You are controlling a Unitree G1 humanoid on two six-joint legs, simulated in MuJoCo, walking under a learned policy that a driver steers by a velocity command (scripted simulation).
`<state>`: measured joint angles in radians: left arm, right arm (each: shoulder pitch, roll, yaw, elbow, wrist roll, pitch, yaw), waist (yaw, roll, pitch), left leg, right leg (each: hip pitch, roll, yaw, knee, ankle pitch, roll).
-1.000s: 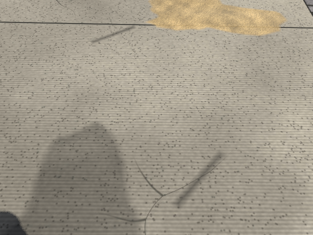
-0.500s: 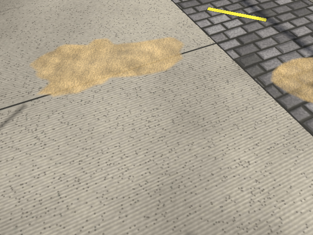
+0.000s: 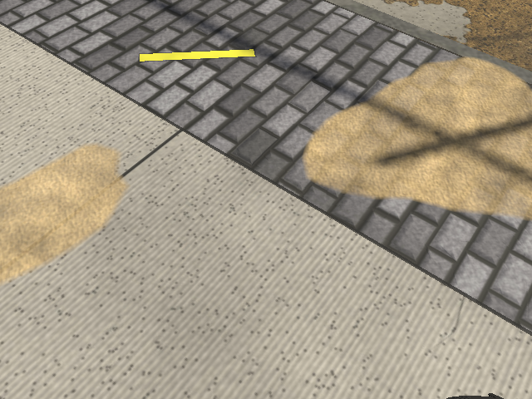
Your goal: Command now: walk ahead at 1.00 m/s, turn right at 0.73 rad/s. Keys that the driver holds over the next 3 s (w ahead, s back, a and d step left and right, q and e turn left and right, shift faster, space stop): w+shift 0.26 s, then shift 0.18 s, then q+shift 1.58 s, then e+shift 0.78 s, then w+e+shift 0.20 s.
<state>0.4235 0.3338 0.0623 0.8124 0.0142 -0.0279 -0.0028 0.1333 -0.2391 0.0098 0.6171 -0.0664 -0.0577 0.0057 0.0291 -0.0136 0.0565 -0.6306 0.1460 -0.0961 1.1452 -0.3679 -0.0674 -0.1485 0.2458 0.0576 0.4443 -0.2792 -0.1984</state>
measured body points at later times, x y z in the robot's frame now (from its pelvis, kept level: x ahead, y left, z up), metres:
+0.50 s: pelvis +0.44 +0.07 +0.01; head +0.48 +0.06 +0.46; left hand +0.70 +0.27 -0.07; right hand +0.37 -0.20 -0.12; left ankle +0.38 +0.18 -0.73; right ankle +0.58 -0.07 -0.68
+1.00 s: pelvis +0.62 +0.06 +0.00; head +0.65 +0.09 +0.45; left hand +0.72 +0.37 -0.10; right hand +0.84 -0.19 -0.08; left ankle +0.64 +0.18 -0.71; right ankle +0.69 -0.07 -0.73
